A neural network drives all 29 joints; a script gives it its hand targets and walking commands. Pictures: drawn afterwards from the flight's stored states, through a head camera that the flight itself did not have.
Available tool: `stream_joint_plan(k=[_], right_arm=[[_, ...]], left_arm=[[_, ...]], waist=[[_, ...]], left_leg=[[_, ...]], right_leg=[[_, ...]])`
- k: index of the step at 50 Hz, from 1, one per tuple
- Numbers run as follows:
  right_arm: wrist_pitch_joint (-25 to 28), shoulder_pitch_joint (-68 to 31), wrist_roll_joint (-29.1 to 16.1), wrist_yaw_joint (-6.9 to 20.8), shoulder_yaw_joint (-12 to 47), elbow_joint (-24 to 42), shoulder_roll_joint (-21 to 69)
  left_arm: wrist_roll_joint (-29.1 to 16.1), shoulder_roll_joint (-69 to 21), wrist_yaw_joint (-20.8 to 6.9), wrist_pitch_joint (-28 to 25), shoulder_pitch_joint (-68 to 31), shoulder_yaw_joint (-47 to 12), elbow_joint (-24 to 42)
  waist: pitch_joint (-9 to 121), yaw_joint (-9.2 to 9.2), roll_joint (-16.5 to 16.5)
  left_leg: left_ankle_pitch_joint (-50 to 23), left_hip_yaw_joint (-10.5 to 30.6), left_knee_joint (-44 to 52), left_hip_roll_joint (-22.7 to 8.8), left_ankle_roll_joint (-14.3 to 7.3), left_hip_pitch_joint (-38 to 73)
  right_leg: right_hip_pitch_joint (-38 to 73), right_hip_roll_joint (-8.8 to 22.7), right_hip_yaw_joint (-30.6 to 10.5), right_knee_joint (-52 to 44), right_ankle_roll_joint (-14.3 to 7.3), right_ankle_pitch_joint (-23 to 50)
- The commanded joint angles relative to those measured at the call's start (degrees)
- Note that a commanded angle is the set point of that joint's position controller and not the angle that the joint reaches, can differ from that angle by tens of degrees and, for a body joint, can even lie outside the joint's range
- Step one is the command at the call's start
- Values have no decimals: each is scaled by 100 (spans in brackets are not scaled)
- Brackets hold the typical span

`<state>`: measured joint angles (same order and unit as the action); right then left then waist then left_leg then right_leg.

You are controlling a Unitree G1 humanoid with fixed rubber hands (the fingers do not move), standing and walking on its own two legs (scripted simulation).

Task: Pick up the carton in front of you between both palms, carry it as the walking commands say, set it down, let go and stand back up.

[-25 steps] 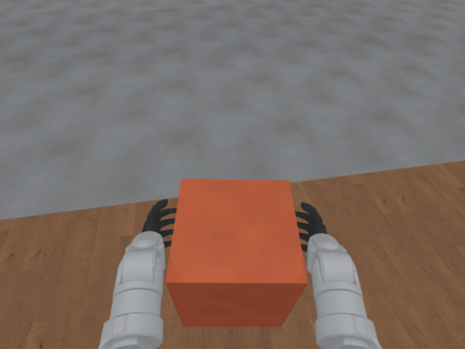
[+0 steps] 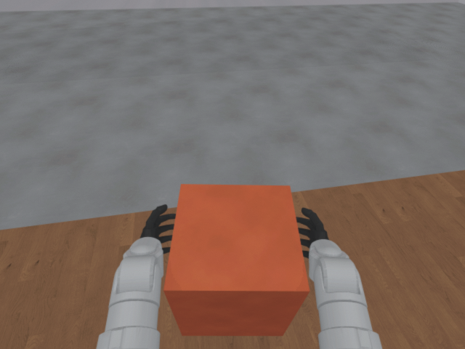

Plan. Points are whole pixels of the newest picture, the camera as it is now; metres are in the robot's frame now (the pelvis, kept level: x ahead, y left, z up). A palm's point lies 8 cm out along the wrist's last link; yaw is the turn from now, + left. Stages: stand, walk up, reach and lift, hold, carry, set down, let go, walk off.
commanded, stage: hold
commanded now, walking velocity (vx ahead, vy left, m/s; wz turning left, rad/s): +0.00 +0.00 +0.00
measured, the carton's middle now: (234, 263) +0.29 +0.00 -0.04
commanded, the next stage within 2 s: carry in 0.66 s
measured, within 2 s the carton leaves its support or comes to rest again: neither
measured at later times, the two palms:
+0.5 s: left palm (149, 245) +0.28 +0.15 +0.05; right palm (320, 247) +0.28 -0.15 +0.05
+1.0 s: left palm (146, 204) +0.35 +0.17 +0.07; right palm (305, 208) +0.35 -0.13 +0.07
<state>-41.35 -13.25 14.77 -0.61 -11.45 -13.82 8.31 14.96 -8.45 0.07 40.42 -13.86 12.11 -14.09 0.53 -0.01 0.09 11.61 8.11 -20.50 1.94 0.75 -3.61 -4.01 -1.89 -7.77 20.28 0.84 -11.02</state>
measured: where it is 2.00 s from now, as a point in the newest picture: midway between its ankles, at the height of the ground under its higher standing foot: (219, 267)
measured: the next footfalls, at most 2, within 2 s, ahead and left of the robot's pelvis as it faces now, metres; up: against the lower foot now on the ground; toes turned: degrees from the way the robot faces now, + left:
left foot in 1.24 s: +0.26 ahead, +0.12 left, +0.00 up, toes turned +10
right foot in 1.64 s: +0.62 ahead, -0.06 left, +0.00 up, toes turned -10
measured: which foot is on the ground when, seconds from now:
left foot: down 0.00-1.00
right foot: down 0.00-1.00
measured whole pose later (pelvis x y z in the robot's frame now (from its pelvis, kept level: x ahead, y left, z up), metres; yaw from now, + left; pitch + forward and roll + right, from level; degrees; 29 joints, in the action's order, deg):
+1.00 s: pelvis +0.07 +0.01 -0.01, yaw -1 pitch +4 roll -1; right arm -59.8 -12.8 8.7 -5.4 -6.2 4.8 8.0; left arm 6.2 -4.5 3.3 59.3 -13.2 8.1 4.8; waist 9.2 0.5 1.1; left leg 21.1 -0.8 -29.2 -2.7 0.7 -12.1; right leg -18.6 1.0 6.2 31.7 0.4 -22.5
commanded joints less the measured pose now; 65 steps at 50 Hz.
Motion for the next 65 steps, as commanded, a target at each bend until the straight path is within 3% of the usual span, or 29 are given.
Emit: stream_joint_plan(k=[1, 8, 21, 32, 33, 35, 36, 39, 41, 42, 43, 44, 45, 46, 47, 49, 50, 51, 52, 53, 54, 55, 56, 59, 61, 62, 63, 64, 65], right_arm=[[122, -2878, -1628, 1412, 3381, 657, 5327], [-80, -2987, -1384, 1428, 2920, 269, 5104], [-7, -3554, -1386, 1481, 2904, 48, 5340], [-23, -3399, -1397, 1462, 2906, 106, 5331], [-41, -3495, -1422, 1453, 2935, 203, 5296], [-68, -3511, -1545, 1415, 3081, 375, 5340], [-103, -3593, -1644, 1391, 3227, 563, 5337], [-325, -3598, -1949, 1306, 3628, 1021, 5306], [-588, -3520, -2192, 1241, 3941, 1376, 5202], [-753, -3549, -2308, 1211, 4041, 1523, 5144], [-929, -3553, -2410, 1179, 4119, 1657, 5053], [-1109, -3473, -2473, 1142, 4147, 1718, 4934], [-1287, -3343, -2495, 1098, 4127, 1728, 4807], [-1456, -3198, -2523, 1032, 4162, 1838, 4731], [-1612, -3178, -2573, 967, 4207, 2109, 4665], [-1889, -3122, -2753, 867, 4375, 2667, 4701], [-2020, -3010, -2851, 843, 4450, 2865, 4750], [-2142, -2833, -2925, 843, 4497, 2979, 4771], [-2292, -2930, -3068, 890, 4588, 3236, 4818], [-2429, -3081, -3202, 950, 4653, 3345, 4919], [-2511, -3069, -3298, 1014, 4697, 3349, 4943], [-2556, -3013, -3369, 1064, 4697, 3350, 5013], [-2590, -2890, -3404, 1085, 4671, 3389, 5056], [-2678, -2431, -3309, 1039, 4589, 3643, 5042], [-2743, -2346, -3244, 972, 4535, 3723, 5011], [-2776, -2225, -3189, 941, 4486, 3714, 4921], [-2808, -2135, -3091, 898, 4384, 3680, 4769], [-2831, -2133, -2939, 845, 4291, 3527, 4729], [-2891, -2247, -2945, 812, 4298, 3645, 4708]], left_arm=[[-1565, -5459, -1362, -9, -2583, -3343, 425], [-1311, -5234, -1382, 200, -2698, -2891, 40], [-1299, -5371, -1469, 110, -3282, -2852, -175], [-1295, -5341, -1462, 115, -3144, -2855, -102], [-1360, -5342, -1452, 134, -3174, -2883, -8], [-1475, -5347, -1408, 174, -3165, -3042, 196], [-1532, -5337, -1376, 209, -3242, -3173, 397], [-1778, -5244, -1242, 424, -3158, -3541, 874], [-1985, -5085, -1132, 708, -3064, -3876, 1283], [-2083, -5013, -1092, 884, -3123, -4003, 1476], [-2184, -4946, -1059, 1067, -3183, -4118, 1657], [-2313, -4897, -1037, 1261, -3256, -4216, 1792], [-2462, -4830, -1027, 1456, -3325, -4302, 1881], [-2665, -4849, -1034, 1629, -3395, -4458, 1997], [-2871, -4902, -1041, 1764, -3407, -4593, 2106], [-3146, -5053, -1019, 1993, -3116, -4681, 2323], [-3214, -5093, -1000, 2107, -2905, -4671, 2429], [-3230, -5113, -981, 2225, -2740, -4633, 2521], [-3116, -5064, -936, 2320, -2428, -4543, 2556], [-2974, -4981, -884, 2400, -2298, -4464, 2587], [-2896, -4946, -832, 2494, -2217, -4459, 2800], [-2885, -4944, -787, 2573, -2268, -4502, 3077], [-2944, -5081, -767, 2641, -2351, -4575, 3300], [-3101, -5211, -821, 2775, -2246, -4691, 3774], [-3227, -5028, -860, 2871, -2291, -4740, 3850], [-3270, -4899, -881, 2923, -2278, -4754, 3916], [-3318, -4719, -920, 3004, -2440, -4735, 4030], [-3451, -4618, -961, 3121, -2748, -4780, 4145], [-3489, -4598, -991, 3173, -2792, -4786, 3979]], waist=[[1568, -2, 19], [791, 10, 22], [1064, 14, -17], [1133, 16, -11], [1194, 0, -147], [1235, 19, -168], [1112, 11, -234], [1394, 45, -573], [1656, 34, -732], [1614, 24, -548], [1484, 5, -79], [1378, -47, 840], [1191, -97, 1541], [934, -124, 1553], [972, -140, 1210], [1522, -87, 803], [1862, -52, 726], [2150, -7, 471], [2194, 134, -713], [1837, 186, -1698], [1531, 221, -1447], [1444, 242, -1017], [1598, 231, -680], [1801, 159, -834], [1884, 6, -616], [2104, -46, -328], [2107, -181, 660], [1952, -229, 1864], [1772, -200, 1332]], left_leg=[[-1717, -352, 231, 391, 95, 452], [-653, -423, 385, 350, 51, 133], [-347, -468, 280, 350, 20, 73], [-677, -463, 290, 358, 34, 182], [-30, -264, -263, -609, -47, -558], [2057, -177, -177, -446, -92, -948], [2592, -221, -294, -404, -116, -1233], [1387, -843, -1123, -232, -48, -1437], [1304, -1070, -860, -162, -75, -1301], [1485, -966, -542, -259, -118, -1086], [1885, -510, -149, -599, -208, -795], [2432, 551, 360, -1275, -454, -379], [2166, 1454, 743, -1812, -784, 191], [1266, 1782, 716, -2027, -1072, 408], [474, 1525, 556, -2009, -1145, 399], [-318, 372, -18, -1599, -863, 199], [-112, -246, -398, -1318, -638, -333], [291, -748, -955, -1062, -437, -1246], [602, -1436, -2198, -642, -173, -2309], [1419, -1659, -2807, -349, -43, -3796], [2254, -1384, -2930, -423, -125, -4408], [2499, -1302, -2922, -502, -155, -4585], [2338, -1260, -2628, -578, -181, -4488], [965, -1690, -1232, -298, -112, -2964], [-23, -2189, -236, -46, -130, -799], [-75, -2140, -346, -172, -188, 578], [1098, -293, 478, -1266, -484, 1297], [583, 1995, 731, -2455, -1304, 1944], [-324, 2151, 613, -2746, -1617, 1972]], right_leg=[[576, -418, 384, -201, 77, 1602], [270, -384, 427, -334, 14, 565], [265, -345, 449, -248, 23, 313], [397, -353, 431, -269, 40, 671], [-228, 643, 203, 239, -43, -80], [-743, 630, -85, -138, -148, -2423], [-925, 660, -182, -206, -207, -3059], [-786, 1013, -448, -270, -450, -2456], [-809, 1106, -392, -171, -551, -2478], [-1096, 1008, -173, 19, -496, -2560], [-1567, 774, 222, 509, -366, -2435], [-2279, 449, 814, 1537, -152, -2006], [-3153, 227, 1303, 2234, 4, -1710], [-3589, 282, 1368, 2033, -13, -1895], [-3408, 346, 1358, 1734, -51, -1944], [-2150, 145, 1745, 709, -48, -936], [-1010, 106, 1831, 334, -53, -490], [360, 367, 1508, 104, -136, -376], [1165, 1333, -62, -483, -539, -1120], [1858, 2298, -1427, -423, -1149, -178], [1976, 2568, -1707, -393, -1509, 922], [2069, 2553, -1474, -302, -1541, 1715], [2117, 2467, -1099, -252, -1396, 1571], [1251, 1887, 298, -287, -816, 1120], [-160, 1439, 1233, 241, -492, 310], [-1026, 1235, 1598, 850, -333, 225], [-2120, 795, 2094, 2289, -7, -477], [-3611, 216, 1864, 3508, 110, -1625], [-4172, 483, 1220, 4292, -51, -2067]])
